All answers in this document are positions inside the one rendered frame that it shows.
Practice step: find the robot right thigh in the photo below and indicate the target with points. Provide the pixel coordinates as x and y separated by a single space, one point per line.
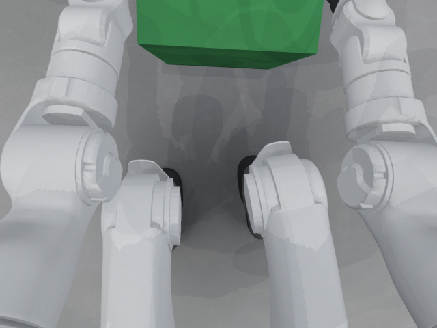
305 286

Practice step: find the carton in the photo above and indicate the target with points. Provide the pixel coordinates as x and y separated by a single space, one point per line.
257 34

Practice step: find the left robot upper arm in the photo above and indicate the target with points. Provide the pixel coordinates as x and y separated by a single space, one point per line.
56 176

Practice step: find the right robot upper arm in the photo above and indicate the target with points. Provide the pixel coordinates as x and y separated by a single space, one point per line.
393 186

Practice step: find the robot thigh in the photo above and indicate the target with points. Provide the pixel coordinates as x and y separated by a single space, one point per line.
136 260
305 286

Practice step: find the robot right forearm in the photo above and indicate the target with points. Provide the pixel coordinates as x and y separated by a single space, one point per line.
376 75

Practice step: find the robot left thigh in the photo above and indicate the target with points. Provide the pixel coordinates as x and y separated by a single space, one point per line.
136 260

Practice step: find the robot left forearm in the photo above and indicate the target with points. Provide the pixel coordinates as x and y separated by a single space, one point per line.
79 88

